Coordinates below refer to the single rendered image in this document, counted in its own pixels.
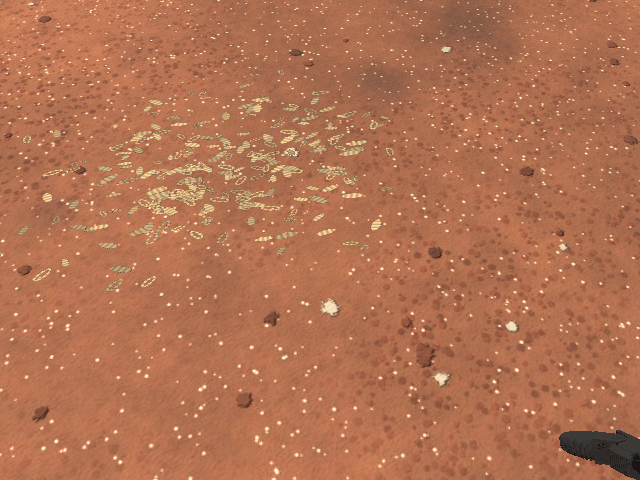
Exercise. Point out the right robot hand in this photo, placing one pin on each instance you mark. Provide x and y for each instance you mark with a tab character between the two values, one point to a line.
621	450

